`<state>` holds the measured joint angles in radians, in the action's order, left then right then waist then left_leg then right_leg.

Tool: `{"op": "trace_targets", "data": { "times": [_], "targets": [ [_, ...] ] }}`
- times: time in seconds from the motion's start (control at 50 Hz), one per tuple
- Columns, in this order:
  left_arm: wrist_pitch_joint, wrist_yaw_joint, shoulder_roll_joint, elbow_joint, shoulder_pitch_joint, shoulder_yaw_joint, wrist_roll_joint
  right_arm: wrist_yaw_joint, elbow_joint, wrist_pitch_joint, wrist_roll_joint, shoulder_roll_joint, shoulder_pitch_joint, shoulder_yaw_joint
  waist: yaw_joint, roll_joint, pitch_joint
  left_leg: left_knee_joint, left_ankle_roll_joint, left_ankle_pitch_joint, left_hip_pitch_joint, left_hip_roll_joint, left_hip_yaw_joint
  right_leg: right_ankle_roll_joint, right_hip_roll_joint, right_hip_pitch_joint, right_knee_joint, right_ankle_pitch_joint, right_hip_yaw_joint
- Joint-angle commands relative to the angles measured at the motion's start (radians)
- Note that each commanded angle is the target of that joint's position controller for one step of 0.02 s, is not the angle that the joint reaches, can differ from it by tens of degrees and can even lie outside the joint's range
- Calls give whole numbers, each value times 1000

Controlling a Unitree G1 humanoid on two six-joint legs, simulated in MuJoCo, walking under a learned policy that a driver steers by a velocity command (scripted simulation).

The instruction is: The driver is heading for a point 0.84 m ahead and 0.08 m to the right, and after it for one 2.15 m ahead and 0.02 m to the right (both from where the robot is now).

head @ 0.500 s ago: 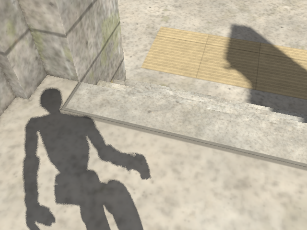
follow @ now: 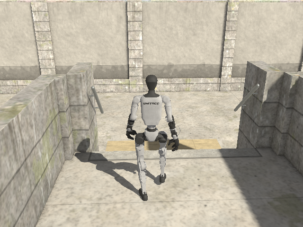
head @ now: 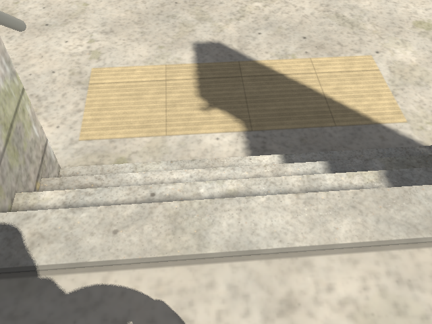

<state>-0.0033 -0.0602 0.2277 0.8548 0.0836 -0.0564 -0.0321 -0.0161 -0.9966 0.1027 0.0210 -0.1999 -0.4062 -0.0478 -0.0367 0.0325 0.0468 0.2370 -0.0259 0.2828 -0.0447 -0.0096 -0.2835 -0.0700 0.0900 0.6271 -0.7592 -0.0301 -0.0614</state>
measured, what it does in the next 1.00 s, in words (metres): walks ahead: right foot, then left foot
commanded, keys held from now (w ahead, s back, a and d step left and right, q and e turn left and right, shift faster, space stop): w+e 0.34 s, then w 0.22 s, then w+q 0.44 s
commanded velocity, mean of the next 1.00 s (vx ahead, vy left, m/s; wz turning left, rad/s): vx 0.50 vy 0.00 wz -0.18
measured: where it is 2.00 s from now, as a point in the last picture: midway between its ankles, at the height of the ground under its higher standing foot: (256, 246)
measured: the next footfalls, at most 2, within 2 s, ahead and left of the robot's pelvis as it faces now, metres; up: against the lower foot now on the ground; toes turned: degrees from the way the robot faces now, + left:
right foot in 0.14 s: +0.23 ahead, -0.10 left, +0.00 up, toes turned -10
left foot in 0.70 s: +0.58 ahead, -0.04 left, +0.00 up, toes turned -13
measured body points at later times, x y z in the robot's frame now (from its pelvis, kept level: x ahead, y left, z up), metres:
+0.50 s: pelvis +0.26 -0.06 +0.00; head +0.29 -0.08 +0.45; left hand +0.32 +0.21 -0.12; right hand +0.37 -0.34 -0.11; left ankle +0.46 +0.07 -0.68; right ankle +0.19 -0.09 -0.74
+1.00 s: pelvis +0.55 -0.08 +0.00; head +0.57 -0.07 +0.45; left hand +0.74 +0.14 -0.11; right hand +0.50 -0.35 -0.12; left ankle +0.54 -0.03 -0.74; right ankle +0.63 -0.27 -0.67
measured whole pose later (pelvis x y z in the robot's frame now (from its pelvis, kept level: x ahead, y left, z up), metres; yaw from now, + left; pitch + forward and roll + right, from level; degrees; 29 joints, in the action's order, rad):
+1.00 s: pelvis +0.55 -0.08 +0.00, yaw -8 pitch +0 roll +0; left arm 0.02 0.01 0.25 0.75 0.15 -0.03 -0.04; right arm 0.00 -0.88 0.04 0.00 -0.24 -0.42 -0.05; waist -0.04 0.03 0.03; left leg 0.34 -0.12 0.18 0.15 -0.14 0.06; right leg 0.03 0.09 0.64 -0.91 -0.17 0.06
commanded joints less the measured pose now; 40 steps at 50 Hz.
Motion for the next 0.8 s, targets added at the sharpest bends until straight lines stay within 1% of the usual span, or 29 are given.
{"op": "trace_targets", "data": {
  "times": [0.02, 0.04, 0.08, 0.1, 0.12, 0.14, 0.16, 0.18, 0.2, 0.22, 0.24, 0.26, 0.28, 0.3, 0.34, 0.36, 0.42, 0.48, 0.58, 0.62, 0.64, 0.66, 0.68, 0.7, 0.72, 0.74, 0.76, 0.78, 0.8],
  "targets": [
    [11, -9, 35, -93, -111, 2, -5, -10, 35, 2, 1, -148, -25, -30, 3, -101, 68, -64, -101, -475, 9, 296, 62, -31, -19, -11, 85, -30, -52],
    [12, -8, 40, -98, -113, 0, -7, -12, 32, -5, 2, -154, -29, -31, 7, -105, 65, -29, -96, -561, -22, 300, 46, -47, -35, -28, 104, -70, -66],
    [11, -1, 57, -90, -63, -9, -10, -17, 31, -19, 4, -183, -24, -39, 35, -130, 24, 108, -84, -863, -65, 303, 11, -85, -98, -123, 123, -177, -105],
    [14, 5, 71, -71, 12, -18, -10, -17, 32, -30, 4, -199, -19, -44, 67, -136, -20, 236, -82, -973, -73, 301, 2, -107, -138, -204, 138, -226, -116],
    [23, 14, 90, -36, 134, -32, -10, -13, 38, -41, 1, -211, -10, -47, 117, -120, -92, 427, -72, -957, -32, 294, -9, -135, -177, -351, 193, -226, -114],
    [32, 29, 151, 15, 303, -59, -22, -9, 60, -46, 1, -204, 3, -44, 193, -48, -187, 706, -37, -737, 142, 270, -16, -179, -128, -601, 268, -250, 3],
    [30, 43, 280, 7, 319, -91, -20, 11, 136, -39, -11, -83, -21, -20, 138, 197, -268, 1078, 28, 87, 588, 106, 2, -315, 185, -910, 331, -302, 506],
    [16, 47, 297, -12, 332, -92, 11, 19, 181, -26, -5, -157, 95, -35, 162, 103, -317, 1216, 44, 257, 748, 5, 240, -357, 254, -941, 483, -265, 814],
    [10, 56, 273, -1, 288, -85, 14, 24, 207, -15, -11, -153, 176, -32, 145, 28, -178, 1194, 29, 153, 833, 70, 293, -326, 233, -861, 490, -175, 635],
    [15, 61, 216, -1, 243, -72, 20, 22, 198, -3, -15, -139, 162, -25, 104, -23, -97, 1098, 22, 70, 791, 107, 296, -288, 197, -732, 494, -55, 526],
    [23, 65, 179, -7, 193, -62, 23, 18, 183, -6, -5, -137, 144, -27, 60, -56, -53, 1016, 23, 44, 725, 132, 303, -249, 141, -629, 503, 44, 440],
    [31, 68, 149, -12, 162, -52, 32, 17, 180, -24, 15, -136, 121, -27, 26, -50, -50, 969, 35, 36, 659, 142, 310, -233, 100, -560, 515, 108, 383],
    [41, 67, 138, -17, 156, -45, 34, 19, 175, -43, 26, -131, 105, -27, 11, -45, -61, 937, 45, 37, 617, 145, 314, -227, 78, -526, 521, 142, 356],
    [52, 66, 143, -15, 174, -45, 38, 23, 180, -58, 29, -125, 106, -26, 6, -43, -63, 909, 56, 38, 609, 142, 307, -230, 63, -509, 527, 171, 343],
    [62, 64, 171, -9, 212, -50, 37, 28, 201, -73, 29, -114, 151, -23, 12, -31, -46, 841, 74, -11, 634, 138, 292, -227, 39, -480, 549, 151, 325],
    [64, 63, 174, -6, 235, -50, 36, 30, 214, -77, 28, -113, 188, -21, 23, -23, -32, 797, 80, -52, 663, 138, 286, -219, 35, -483, 564, 137, 319],
    [68, 61, 155, 9, 307, -41, 34, 34, 249, -80, 23, -115, 299, -17, 66, 1, -2, 655, 80, -179, 730, 136, 279, -183, 29, -534, 579, 176, 311],
    [74, 65, 147, 25, 367, -32, 32, 38, 270, -78, 18, -112, 366, -11, 96, 15, -4, 553, 62, -271, 742, 118, 270, -146, 29, -612, 558, 285, 288],
    [70, 78, 149, 47, 436, -20, 16, 48, 323, -66, 10, -102, 493, 4, 139, 25, 29, 412, 15, -271, 750, 66, 227, -141, 57, -735, 520, 389, 273],
    [71, 84, 160, 51, 418, -19, 6, 49, 323, -62, 5, -111, 467, 3, 113, 42, 37, 358, -24, -217, 673, 41, 211, -123, 74, -745, 494, 483, 243],
    [73, 87, 169, 50, 396, -19, 5, 45, 310, -60, 4, -121, 413, -1, 80, 50, 21, 334, -48, -175, 582, 18, 205, -105, 78, -736, 456, 604, 219],
    [74, 91, 183, 50, 380, -21, 2, 37, 281, -57, 1, -140, 322, -11, 41, 57, -19, 329, -72, -130, 471, -18, 196, -91, 76, -740, 372, 752, 197],
    [73, 91, 191, 51, 360, -23, 0, 26, 233, -52, -1, -161, 172, -23, -27, 43, -89, 294, -99, -127, 323, -52, 188, -76, 55, -732, 207, 816, 165],
    [75, 91, 186, 41, 341, -21, 6, 16, 186, -43, 8, -187, 6, -36, -106, 8, -169, 249, -134, -174, 101, 3, 253, -57, 19, -610, -24, 666, 123],
    [80, 87, 123, 8, 385, -6, 23, 7, 172, -42, 21, -282, -124, -59, -112, -151, -300, 233, -228, -150, -135, 256, 618, -17, -91, -376, -396, 212, 51],
    [85, 71, 124, 2, 455, -14, 23, 23, 157, -62, -12, -293, -75, -65, -26, -321, -348, 76, -341, -177, -245, 376, 1053, 10, -237, -98, -623, -458, 86],
    [84, 74, 153, -8, 395, -14, -9, 31, 188, -70, -33, -243, 53, -57, 6, -163, -190, 55, -332, -43, -115, 349, 977, -1, -146, 2, -666, -401, 153],
    [91, 70, 160, -31, 291, -13, -9, 34, 207, -72, -24, -183, 112, -43, 0, -73, -87, 34, -319, -36, 16, 313, 839, 3, -106, 28, -640, -338, 136],
    [93, 66, 142, -50, 253, -9, -4, 32, 202, -72, -10, -150, 133, -31, 26, -25, -23, 5, -287, -87, 130, 263, 754, 6, -72, 9, -563, -305, 132]
  ]
}}
Velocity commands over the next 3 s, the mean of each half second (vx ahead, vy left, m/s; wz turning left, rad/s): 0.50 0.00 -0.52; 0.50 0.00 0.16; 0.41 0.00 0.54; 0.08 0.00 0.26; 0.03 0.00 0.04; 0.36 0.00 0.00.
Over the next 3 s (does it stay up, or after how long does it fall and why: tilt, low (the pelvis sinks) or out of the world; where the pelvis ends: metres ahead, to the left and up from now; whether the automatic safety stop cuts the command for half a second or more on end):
stays up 0.83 -0.09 -0.01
